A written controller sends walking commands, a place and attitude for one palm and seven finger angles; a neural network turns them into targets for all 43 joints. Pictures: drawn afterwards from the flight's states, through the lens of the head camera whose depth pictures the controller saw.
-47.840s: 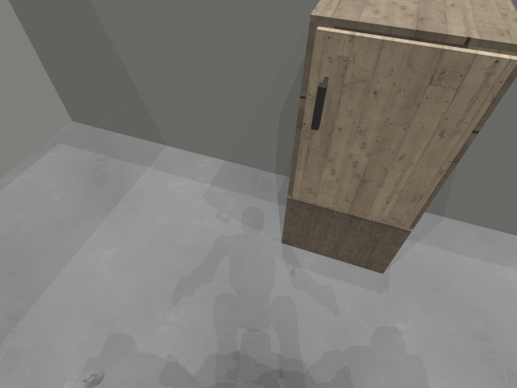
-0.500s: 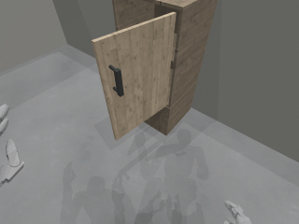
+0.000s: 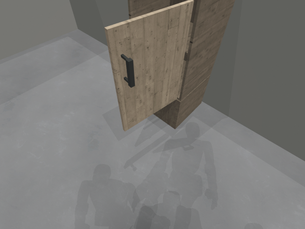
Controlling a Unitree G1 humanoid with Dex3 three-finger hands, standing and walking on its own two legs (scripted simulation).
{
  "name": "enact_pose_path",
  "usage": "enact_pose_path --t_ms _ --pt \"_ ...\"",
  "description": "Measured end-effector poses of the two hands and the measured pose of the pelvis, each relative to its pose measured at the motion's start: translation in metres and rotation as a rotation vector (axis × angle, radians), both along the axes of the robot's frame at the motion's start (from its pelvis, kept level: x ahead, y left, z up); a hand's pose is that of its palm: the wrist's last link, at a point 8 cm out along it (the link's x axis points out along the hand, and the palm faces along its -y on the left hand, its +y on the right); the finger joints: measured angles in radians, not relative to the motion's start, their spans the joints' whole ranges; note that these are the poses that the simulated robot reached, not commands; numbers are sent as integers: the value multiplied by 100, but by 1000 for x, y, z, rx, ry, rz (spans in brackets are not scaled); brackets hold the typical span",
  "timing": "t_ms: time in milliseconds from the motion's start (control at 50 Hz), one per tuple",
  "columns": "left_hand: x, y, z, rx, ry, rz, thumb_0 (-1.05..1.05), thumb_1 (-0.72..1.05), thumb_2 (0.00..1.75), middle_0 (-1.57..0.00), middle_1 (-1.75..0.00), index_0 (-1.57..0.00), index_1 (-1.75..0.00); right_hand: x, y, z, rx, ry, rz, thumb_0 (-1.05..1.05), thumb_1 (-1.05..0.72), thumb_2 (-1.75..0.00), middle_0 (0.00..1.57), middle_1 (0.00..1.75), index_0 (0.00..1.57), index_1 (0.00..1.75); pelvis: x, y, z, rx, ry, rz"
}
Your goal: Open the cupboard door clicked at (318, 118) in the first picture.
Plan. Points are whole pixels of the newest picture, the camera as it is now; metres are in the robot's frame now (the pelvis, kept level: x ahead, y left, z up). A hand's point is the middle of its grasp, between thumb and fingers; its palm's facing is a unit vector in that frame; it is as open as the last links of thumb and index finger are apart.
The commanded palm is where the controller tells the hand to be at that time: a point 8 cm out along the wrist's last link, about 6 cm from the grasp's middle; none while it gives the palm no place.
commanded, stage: let the arm hang, fingers relaxed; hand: left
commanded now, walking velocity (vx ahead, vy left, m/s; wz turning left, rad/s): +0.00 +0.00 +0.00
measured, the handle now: (127, 71) +0.66 +0.15 +0.01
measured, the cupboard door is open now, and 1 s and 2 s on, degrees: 81 81 81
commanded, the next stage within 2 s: look to check the result in 0.60 s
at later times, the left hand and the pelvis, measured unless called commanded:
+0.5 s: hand out of the picture +0.05 +0.18 -0.17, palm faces -0.01 -0.98 -0.22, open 7.4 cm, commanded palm none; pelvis +0.00 +0.00 +0.00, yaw -1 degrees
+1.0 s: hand out of the picture +0.04 +0.20 -0.16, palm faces +0.00 -0.96 -0.28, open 7.4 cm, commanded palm none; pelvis +0.01 -0.01 +0.00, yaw -1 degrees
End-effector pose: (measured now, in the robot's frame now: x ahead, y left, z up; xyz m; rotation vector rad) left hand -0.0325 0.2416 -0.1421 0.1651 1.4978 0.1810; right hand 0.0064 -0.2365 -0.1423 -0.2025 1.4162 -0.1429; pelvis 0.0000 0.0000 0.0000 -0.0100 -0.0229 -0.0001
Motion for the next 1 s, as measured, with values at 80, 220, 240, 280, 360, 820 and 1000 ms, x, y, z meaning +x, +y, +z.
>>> enact_pose_path --t_ms 80,220,240,280,360,820,1000 --pt "-8 7 6 28 28 0 1 93 90 -21 -30 -20 -30 -17 9 -6 30 34 -25 1 -91 -90 20 30 20 30 -1 2 1 3 -2 -5" --pt "15 9 9 47 -30 -19 1 91 90 -20 -30 -20 -30 -27 18 -12 59 37 -52 1 -91 -90 20 30 20 30 0 3 1 9 -5 -13" --pt "21 9 9 46 -45 -24 1 91 90 -20 -30 -20 -30 -26 18 -12 60 34 -53 1 -91 -90 20 30 20 30 0 3 1 10 -6 -13" --pt "32 6 8 42 -76 -32 1 91 90 -20 -30 -20 -30 -24 18 -12 60 24 -57 1 -91 -90 20 30 20 30 1 3 1 11 -8 -15" --pt "54 -1 6 25 -135 -50 1 91 90 -20 -30 -20 -30 -18 16 -10 53 -2 -61 1 -91 -90 20 30 20 30 2 2 1 12 -12 -17" --pt "63 1 9 38 -126 -53 1 91 90 -21 -30 -20 -30 11 -8 -4 12 -39 -39 1 -91 -90 20 30 20 30 10 -4 3 13 -7 -17" --pt "65 9 14 65 -113 -52 1 91 90 -20 -30 -20 -30 25 -21 -2 -9 -45 -21 1 -91 -90 20 30 20 30 15 -8 3 14 -5 -15"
